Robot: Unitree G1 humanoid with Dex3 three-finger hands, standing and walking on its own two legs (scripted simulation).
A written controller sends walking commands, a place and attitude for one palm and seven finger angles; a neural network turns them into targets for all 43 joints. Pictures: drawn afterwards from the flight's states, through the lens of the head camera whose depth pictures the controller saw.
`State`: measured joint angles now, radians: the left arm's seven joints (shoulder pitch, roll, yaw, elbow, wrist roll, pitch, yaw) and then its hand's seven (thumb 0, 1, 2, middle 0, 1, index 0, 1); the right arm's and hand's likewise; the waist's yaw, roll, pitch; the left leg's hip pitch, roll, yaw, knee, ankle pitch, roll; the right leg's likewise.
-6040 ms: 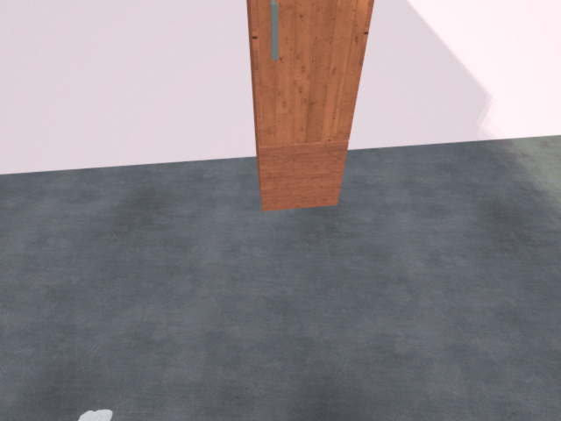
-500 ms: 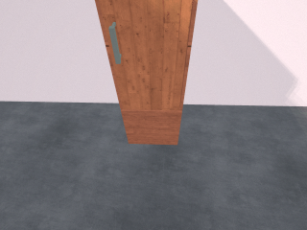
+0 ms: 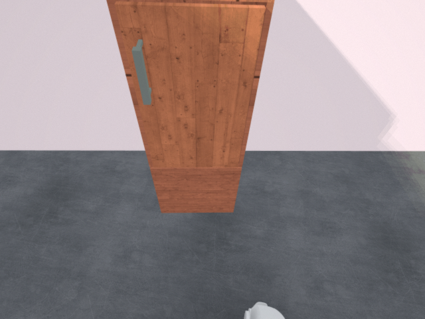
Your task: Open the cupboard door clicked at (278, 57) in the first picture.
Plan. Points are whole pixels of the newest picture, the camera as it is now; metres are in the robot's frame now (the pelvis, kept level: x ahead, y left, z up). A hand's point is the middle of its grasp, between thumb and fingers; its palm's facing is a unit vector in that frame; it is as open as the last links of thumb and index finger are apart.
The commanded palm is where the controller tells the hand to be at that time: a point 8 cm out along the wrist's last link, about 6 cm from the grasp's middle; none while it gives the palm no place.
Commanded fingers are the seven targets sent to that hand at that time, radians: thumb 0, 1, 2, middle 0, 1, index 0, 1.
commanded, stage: take the last steps up to it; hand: left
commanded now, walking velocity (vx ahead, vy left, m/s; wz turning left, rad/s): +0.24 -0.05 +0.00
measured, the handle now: (143, 73) +0.67 +0.21 +0.09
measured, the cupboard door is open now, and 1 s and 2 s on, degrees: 0 0 0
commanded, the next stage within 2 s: come to a stop and stand still in 0.22 s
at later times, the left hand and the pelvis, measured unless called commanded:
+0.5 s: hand (146, 314) +0.17 +0.15 -0.19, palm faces +0.08 -0.98 -0.16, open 7.3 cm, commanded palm none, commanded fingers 0.00 0.90 0.90 -0.20 -0.30 -0.20 -0.30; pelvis +0.17 -0.02 -0.01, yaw +0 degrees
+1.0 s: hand (162, 315) +0.16 +0.11 -0.15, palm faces +0.05 -0.96 -0.26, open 7.4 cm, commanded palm none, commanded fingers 0.00 0.90 0.90 -0.20 -0.30 -0.20 -0.30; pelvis +0.13 -0.08 +0.01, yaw -1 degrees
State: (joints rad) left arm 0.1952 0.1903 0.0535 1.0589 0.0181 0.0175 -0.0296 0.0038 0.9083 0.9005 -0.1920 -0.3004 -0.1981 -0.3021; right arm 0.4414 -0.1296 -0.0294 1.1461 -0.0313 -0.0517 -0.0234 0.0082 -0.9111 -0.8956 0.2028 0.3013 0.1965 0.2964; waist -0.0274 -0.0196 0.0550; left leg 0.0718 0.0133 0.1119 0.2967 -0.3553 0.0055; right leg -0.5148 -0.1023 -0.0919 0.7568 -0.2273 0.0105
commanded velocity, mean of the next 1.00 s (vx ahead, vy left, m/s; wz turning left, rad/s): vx -0.02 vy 0.03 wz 0.01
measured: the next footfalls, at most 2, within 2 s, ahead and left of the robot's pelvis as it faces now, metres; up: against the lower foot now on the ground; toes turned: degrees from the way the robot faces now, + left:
right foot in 0.08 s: +0.17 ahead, -0.13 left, +0.00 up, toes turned -8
left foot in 0.44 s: +0.26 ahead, +0.09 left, +0.00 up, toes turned +7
